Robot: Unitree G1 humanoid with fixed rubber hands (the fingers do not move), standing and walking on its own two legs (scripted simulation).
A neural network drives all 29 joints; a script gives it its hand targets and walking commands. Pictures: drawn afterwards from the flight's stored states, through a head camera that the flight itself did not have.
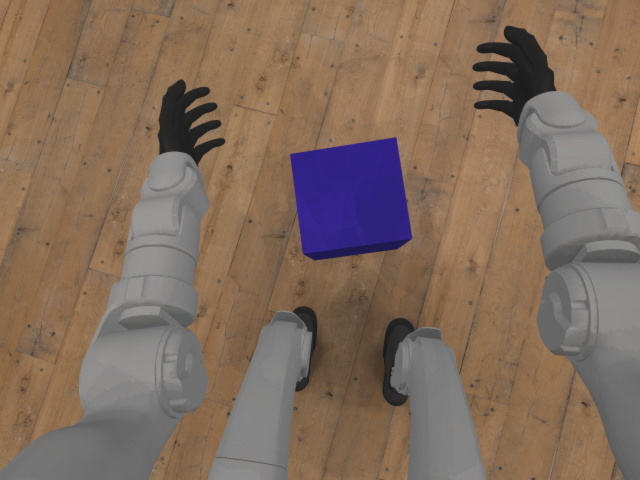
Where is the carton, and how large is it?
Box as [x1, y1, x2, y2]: [290, 137, 411, 259]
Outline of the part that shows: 395,137 290,154 302,250 304,254 313,259 321,259 394,249 411,238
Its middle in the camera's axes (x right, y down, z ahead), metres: +0.07 -0.08 +0.87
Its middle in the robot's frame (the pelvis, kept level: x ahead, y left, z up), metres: +0.48 +0.04 -0.51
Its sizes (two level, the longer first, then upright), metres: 0.210 0.200 0.250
